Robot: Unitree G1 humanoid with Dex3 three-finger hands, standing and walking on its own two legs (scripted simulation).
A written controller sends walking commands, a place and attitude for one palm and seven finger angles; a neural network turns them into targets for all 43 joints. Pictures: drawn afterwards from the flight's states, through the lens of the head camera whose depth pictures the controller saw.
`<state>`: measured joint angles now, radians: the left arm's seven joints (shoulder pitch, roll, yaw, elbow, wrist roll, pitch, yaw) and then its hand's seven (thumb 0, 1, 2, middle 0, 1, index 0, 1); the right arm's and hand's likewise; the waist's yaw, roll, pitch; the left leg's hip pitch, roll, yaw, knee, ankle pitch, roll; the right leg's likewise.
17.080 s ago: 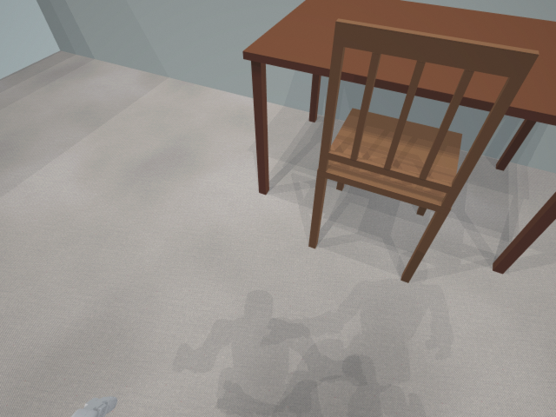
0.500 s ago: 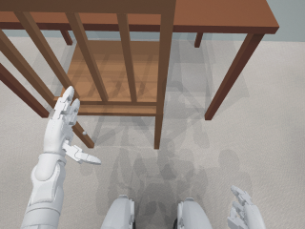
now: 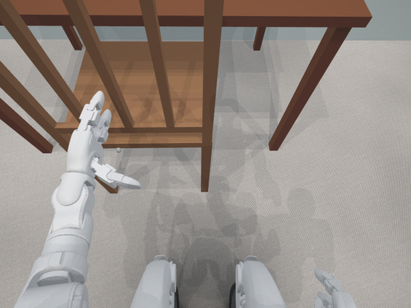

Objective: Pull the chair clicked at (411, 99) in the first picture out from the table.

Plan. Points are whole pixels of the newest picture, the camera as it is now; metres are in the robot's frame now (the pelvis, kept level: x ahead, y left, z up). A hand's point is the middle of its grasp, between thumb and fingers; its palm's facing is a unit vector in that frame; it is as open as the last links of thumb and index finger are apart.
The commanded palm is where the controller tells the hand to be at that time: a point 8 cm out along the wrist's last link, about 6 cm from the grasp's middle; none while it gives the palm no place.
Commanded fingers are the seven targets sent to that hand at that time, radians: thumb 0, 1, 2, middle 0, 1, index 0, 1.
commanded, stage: aim the fingers beside a spindle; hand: left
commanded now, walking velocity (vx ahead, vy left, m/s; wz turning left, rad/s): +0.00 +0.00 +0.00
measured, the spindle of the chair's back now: (108, 78) +0.55 +0.20 +0.06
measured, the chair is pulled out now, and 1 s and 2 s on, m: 0.00 0.00 0.00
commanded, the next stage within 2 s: none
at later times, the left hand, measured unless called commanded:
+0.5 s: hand (120, 154) +0.40 +0.17 +0.02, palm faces -0.02 -1.00 -0.04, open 16.9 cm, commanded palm +0.38 +0.23 +0.03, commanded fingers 0.00 -0.50 0.30 -0.06 -0.08 -0.06 -0.08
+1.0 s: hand (109, 147) +0.41 +0.19 +0.03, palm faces +0.01 -1.00 -0.07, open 16.9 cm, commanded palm +0.37 +0.24 +0.02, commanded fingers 0.00 -0.50 0.30 -0.06 -0.08 -0.06 -0.08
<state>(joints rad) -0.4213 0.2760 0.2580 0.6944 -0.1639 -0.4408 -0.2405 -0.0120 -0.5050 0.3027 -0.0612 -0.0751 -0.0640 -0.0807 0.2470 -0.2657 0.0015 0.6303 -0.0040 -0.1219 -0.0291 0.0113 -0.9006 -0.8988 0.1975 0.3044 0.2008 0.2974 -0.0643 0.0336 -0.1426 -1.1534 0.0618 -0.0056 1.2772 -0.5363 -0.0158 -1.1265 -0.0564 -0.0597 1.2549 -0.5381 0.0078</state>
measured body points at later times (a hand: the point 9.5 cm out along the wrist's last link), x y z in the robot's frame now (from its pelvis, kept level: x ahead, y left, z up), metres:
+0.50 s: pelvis +0.00 +0.01 +0.00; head +0.14 +0.01 +0.43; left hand +0.39 +0.22 +0.02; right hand +0.13 -0.26 -0.11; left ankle +0.03 +0.13 -0.62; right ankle +0.03 -0.13 -0.62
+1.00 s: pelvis +0.00 +0.01 +0.00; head +0.14 +0.02 +0.43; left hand +0.40 +0.24 +0.03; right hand +0.12 -0.25 -0.12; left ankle +0.03 +0.13 -0.62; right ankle +0.03 -0.13 -0.62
